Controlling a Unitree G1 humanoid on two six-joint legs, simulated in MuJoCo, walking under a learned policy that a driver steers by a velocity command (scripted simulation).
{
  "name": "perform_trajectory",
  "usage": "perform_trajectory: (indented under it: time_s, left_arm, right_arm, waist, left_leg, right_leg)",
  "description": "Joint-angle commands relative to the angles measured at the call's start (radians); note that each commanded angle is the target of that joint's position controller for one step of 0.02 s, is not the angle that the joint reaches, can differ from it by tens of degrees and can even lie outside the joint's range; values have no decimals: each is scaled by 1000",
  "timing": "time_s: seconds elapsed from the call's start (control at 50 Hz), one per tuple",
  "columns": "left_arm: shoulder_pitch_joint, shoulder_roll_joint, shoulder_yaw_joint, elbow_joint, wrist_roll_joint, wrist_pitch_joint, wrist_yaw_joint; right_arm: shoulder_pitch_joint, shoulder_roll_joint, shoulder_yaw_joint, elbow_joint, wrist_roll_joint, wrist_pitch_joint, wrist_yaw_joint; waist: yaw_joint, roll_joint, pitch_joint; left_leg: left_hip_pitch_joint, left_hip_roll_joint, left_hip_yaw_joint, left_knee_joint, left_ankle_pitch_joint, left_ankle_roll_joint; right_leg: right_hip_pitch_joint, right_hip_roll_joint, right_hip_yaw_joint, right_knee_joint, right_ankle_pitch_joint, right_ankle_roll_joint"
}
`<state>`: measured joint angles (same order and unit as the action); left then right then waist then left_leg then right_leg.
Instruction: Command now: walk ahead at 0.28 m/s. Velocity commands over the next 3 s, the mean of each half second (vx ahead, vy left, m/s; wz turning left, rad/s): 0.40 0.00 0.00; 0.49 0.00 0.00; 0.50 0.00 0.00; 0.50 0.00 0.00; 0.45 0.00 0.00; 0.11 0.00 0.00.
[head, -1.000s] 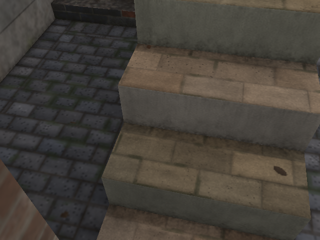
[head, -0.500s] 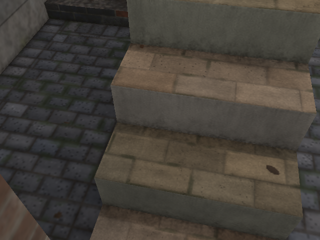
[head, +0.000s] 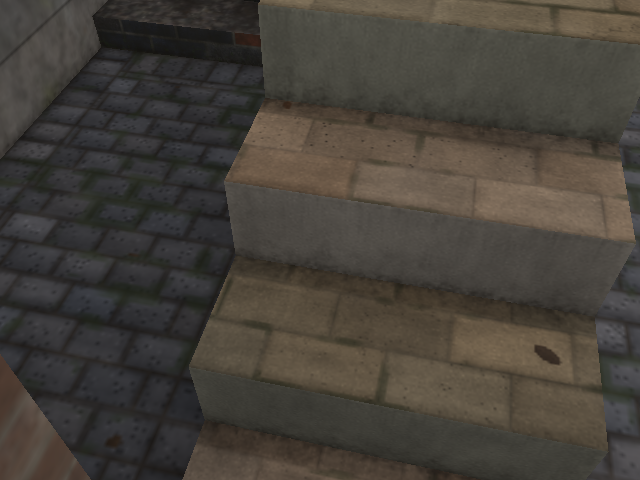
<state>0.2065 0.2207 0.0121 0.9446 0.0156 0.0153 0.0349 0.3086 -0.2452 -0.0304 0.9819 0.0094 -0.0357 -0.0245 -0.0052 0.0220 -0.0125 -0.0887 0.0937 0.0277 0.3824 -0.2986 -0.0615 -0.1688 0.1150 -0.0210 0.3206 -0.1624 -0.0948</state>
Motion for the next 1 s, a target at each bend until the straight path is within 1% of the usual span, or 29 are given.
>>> perform_trajectory:
  time_s: [0.02, 0.08, 0.1, 0.14, 0.16, 0.18, 0.2, 0.22, 0.24, 0.26, 0.28, 0.32, 0.34, 0.36, 0.38, 0.4, 0.42, 0.44, 0.46, 0.52, 0.56, 0.58, 0.6, 0.64, 0.78, 0.92, 0.94, 1.0]
  left_arm:
    - [-39, 126, 19, -74, -5, -20, 9]
    - [-27, 131, 18, -84, -9, -26, 5]
    - [-27, 130, 17, -87, -11, -26, 3]
    - [-17, 134, 19, -91, -13, -27, 1]
    - [-42, 107, 9, -103, -3, -21, 4]
    - [-31, 111, 9, -99, -2, -19, 4]
    - [-18, 115, 9, -96, 6, -20, -2]
    - [-13, 122, 10, -92, 5, -20, -4]
    - [-6, 129, 12, -89, 1, -19, -3]
    - [-11, 127, 12, -88, -4, -16, -2]
    - [-25, 122, 11, -90, -6, -13, -2]
    - [-62, 112, 5, -95, -7, -11, -5]
    - [-76, 110, 3, -96, -5, -13, -7]
    - [-94, 68, -15, -84, 2, -7, -6]
    - [-78, 92, -9, -80, 5, -10, -6]
    - [-62, 110, -6, -71, 1, -13, -4]
    - [-64, 120, -5, -66, -3, -15, -2]
    - [-71, 126, -5, -62, -5, -16, -2]
    - [-81, 122, -6, -61, -4, -16, -3]
    - [-99, 111, -11, -53, 0, -21, -3]
    - [-110, 115, -12, -45, 1, -22, -2]
    - [-109, 120, -12, -39, -6, -20, 3]
    - [-113, 115, -15, -39, -2, -19, 4]
    - [-122, 115, -17, -37, 0, -18, 5]
    - [-129, 120, -23, -23, 2, -21, 8]
    - [-126, 125, -29, -11, 2, -22, 7]
    - [-123, 126, -28, -9, -2, -24, 9]
    - [-123, 127, -30, -4, 0, -23, 9]
  right_arm:
    - [6, -101, -16, -47, 3, -31, -2]
    - [-5, -100, -14, -61, 7, -43, 3]
    - [-11, -97, -12, -66, 6, -46, 6]
    - [-12, -105, -12, -71, 5, -50, 12]
    - [-15, -99, -5, -81, -4, -50, 17]
    - [-12, -108, -7, -82, -8, -49, 22]
    - [-22, -119, -8, -93, -6, -50, 27]
    - [-31, -114, -4, -101, -4, -47, 28]
    - [-27, -117, -3, -106, -2, -45, 27]
    - [-33, -113, 0, -111, -1, -42, 27]
    - [-42, -106, 3, -118, -3, -39, 26]
    - [-58, -98, 9, -131, -8, -32, 25]
    - [-64, -101, 10, -139, -11, -28, 25]
    - [-70, -85, 18, -137, -20, -23, 25]
    - [-68, -121, 11, -140, -19, -19, 24]
    - [-69, -139, 6, -136, -18, -19, 25]
    - [-71, -136, 6, -136, -19, -19, 27]
    - [-75, -125, 10, -139, -20, -18, 28]
    - [-84, -120, 12, -143, -20, -17, 29]
    - [-109, -114, 14, -150, -24, -14, 30]
    - [-116, -118, 12, -151, -26, -12, 33]
    - [-107, -118, 12, -146, -28, -11, 31]
    - [-108, -123, 11, -143, -29, -12, 32]
    - [-119, -118, 13, -143, -31, -14, 33]
    - [-114, -121, 16, -140, -30, -20, 33]
    - [-98, -125, 21, -141, -29, -24, 33]
    - [-100, -117, 24, -146, -28, -24, 31]
    - [-95, -120, 28, -149, -28, -27, 30]
  waist:
    - [10, -24, 47]
    - [17, -24, 22]
    - [17, -25, 15]
    - [19, -5, -8]
    - [16, 15, -7]
    - [17, 33, -32]
    - [25, 64, -56]
    - [25, 58, -84]
    - [25, 51, -112]
    - [24, 40, -117]
    - [21, 29, -105]
    - [10, 5, -56]
    - [8, -4, -34]
    - [1, -20, -10]
    - [13, -7, -8]
    - [20, 9, -29]
    - [17, 15, -45]
    - [15, 5, -58]
    - [16, 3, -65]
    - [20, 0, -49]
    - [19, 0, -34]
    - [14, -19, -33]
    - [15, -8, -27]
    - [17, 3, -16]
    - [17, 0, -3]
    - [16, -7, -2]
    - [17, -5, -7]
    - [15, -9, -5]
  left_leg:
    - [-145, 17, -10, -27, 44, 37]
    - [-153, 10, -5, 1, 85, 50]
    - [-149, 7, -5, 7, 120, 53]
    - [-135, 3, -3, 26, 201, 58]
    - [-121, 14, -20, 8, 305, 48]
    - [-96, 14, -19, 13, 391, 43]
    - [-81, 13, -19, 21, 502, 41]
    - [-61, 14, -19, 32, 586, 40]
    - [-44, 12, -17, 48, 611, 42]
    - [-42, 9, -18, 52, 594, 45]
    - [-43, 6, -20, 45, 550, 48]
    - [-36, 2, -26, 6, 441, 50]
    - [-27, 3, -28, -16, 416, 49]
    - [4, 36, -62, -96, 503, 27]
    - [25, 31, -52, -94, 568, 17]
    - [34, 27, -52, -89, 588, 16]
    - [34, 24, -56, -98, 580, 20]
    - [52, 27, -57, -110, 578, 20]
    - [64, 28, -59, -121, 556, 18]
    - [64, 24, -64, -148, 478, 17]
    - [57, 22, -67, -163, 443, 17]
    - [58, 21, -68, -167, 412, 17]
    - [53, 20, -70, -175, 390, 17]
    - [41, 17, -73, -186, 362, 16]
    - [22, 15, -78, -200, 299, 17]
    - [11, 14, -79, -204, 273, 17]
    - [11, 13, -77, -202, 270, 16]
    - [8, 13, -76, -202, 264, 13]
  right_leg:
    - [48, -194, 251, -111, -238, -28]
    - [83, -191, 246, -67, -153, -50]
    - [88, -183, 232, -45, -89, -50]
    - [110, -168, 204, 3, 43, -55]
    - [104, -166, 194, 24, 195, -61]
    - [128, -153, 165, 57, 332, -57]
    - [157, -152, 153, 76, 450, -49]
    - [181, -154, 144, 84, 524, -44]
    - [206, -151, 137, 91, 533, -42]
    - [213, -151, 133, 88, 512, -40]
    - [204, -152, 133, 80, 472, -39]
    - [156, -158, 143, 58, 389, -35]
    - [132, -161, 148, 52, 372, -32]
    - [99, -161, 155, 28, 445, 4]
    - [118, -168, 161, 22, 510, 17]
    - [149, -171, 159, 17, 549, 28]
    - [175, -174, 154, 16, 535, 36]
    - [180, -176, 155, 15, 513, 37]
    - [178, -178, 157, 7, 485, 38]
    - [162, -181, 159, -20, 405, 45]
    - [152, -180, 160, -32, 358, 47]
    - [148, -176, 155, -32, 328, 47]
    - [143, -177, 158, -39, 305, 48]
    - [138, -179, 160, -48, 273, 50]
    - [128, -180, 162, -68, 198, 53]
    - [129, -181, 166, -77, 187, 54]
    - [131, -183, 166, -77, 187, 55]
    - [129, -183, 170, -80, 189, 55]
